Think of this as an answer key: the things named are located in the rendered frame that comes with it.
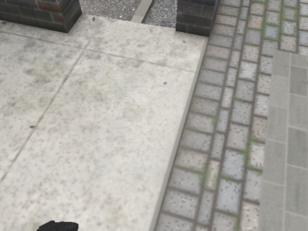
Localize left robot hand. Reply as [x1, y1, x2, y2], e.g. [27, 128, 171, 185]
[37, 220, 79, 231]

